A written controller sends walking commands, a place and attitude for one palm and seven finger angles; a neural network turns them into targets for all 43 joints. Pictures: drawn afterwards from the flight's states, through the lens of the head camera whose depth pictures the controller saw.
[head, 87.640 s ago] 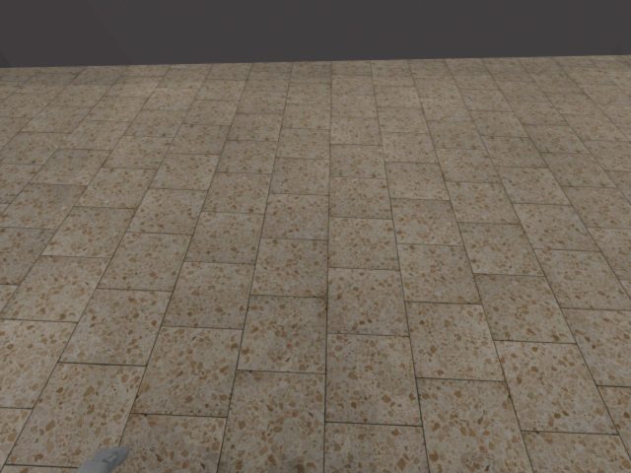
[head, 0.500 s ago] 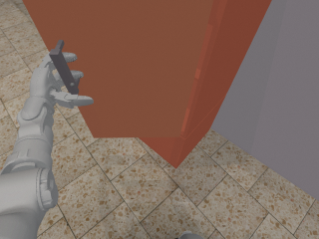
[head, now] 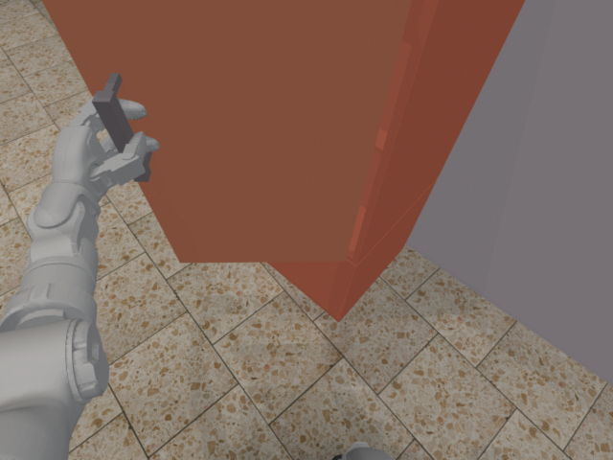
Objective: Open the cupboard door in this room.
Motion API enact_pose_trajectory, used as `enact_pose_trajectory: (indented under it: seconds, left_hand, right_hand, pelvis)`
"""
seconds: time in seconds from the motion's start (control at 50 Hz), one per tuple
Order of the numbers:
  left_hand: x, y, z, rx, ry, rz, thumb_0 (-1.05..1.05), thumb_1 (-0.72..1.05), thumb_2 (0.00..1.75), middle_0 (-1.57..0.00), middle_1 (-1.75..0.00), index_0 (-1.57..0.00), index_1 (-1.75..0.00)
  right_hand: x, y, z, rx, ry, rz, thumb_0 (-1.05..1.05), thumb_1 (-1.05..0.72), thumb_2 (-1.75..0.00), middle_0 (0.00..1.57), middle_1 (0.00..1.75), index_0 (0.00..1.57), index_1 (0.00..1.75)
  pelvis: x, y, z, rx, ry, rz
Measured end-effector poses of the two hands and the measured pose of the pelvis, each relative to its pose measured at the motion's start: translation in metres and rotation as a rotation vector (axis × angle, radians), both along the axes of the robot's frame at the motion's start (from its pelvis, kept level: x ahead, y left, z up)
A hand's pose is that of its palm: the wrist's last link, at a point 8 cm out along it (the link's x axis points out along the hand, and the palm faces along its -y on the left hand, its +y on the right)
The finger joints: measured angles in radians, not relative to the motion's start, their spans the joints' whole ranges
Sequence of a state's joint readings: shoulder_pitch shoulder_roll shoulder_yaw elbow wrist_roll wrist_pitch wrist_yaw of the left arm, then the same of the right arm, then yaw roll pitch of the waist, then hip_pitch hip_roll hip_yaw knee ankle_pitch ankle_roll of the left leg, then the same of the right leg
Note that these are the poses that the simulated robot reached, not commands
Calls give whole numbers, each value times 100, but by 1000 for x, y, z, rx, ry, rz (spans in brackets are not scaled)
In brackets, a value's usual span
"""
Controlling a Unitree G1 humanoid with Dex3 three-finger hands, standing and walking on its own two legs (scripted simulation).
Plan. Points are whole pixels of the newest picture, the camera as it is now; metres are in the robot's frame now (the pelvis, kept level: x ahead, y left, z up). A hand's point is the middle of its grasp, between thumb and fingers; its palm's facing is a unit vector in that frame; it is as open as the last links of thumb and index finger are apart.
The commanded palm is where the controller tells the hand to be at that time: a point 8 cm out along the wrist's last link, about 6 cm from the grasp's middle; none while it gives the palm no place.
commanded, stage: pull the door open along its arc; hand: left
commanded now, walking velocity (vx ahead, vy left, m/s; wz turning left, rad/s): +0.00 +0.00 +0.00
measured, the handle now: (129, 130) +0.53 +0.22 +0.11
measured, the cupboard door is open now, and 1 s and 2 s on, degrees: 43 75 85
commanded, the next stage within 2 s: open thumb and fingers to let go in 1.20 s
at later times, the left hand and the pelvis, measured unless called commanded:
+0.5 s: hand (133, 190) +0.42 +0.19 +0.12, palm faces -0.07 -1.00 +0.00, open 5.9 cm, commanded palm +0.36 +0.25 +0.11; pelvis +0.01 +0.00 +0.01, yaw -2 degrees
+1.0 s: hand (187, 279) +0.30 +0.12 +0.12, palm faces +0.38 -0.93 +0.02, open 6.1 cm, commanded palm +0.23 +0.17 +0.11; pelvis +0.01 -0.02 +0.02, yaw +1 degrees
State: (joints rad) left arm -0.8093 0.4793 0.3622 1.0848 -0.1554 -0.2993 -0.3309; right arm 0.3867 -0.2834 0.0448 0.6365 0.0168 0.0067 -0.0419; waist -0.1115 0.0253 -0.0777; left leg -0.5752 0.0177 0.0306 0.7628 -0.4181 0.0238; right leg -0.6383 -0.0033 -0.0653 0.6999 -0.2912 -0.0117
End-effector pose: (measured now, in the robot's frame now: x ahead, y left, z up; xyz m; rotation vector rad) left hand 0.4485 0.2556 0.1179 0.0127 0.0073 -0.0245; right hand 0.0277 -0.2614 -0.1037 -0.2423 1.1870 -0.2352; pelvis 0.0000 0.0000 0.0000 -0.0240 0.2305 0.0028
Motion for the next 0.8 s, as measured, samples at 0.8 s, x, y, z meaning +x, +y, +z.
enact_pose_trajectory:
  seconds: [0.8]
  left_hand:
    - [-156,-63,-4,-103,-38,237,1,69,75,-35,-131,-35,-127]
  right_hand:
    - [157,36,43,132,-462,156,1,-91,-90,20,30,20,30]
  pelvis:
    - [13,-5,14,18,-138,-18]
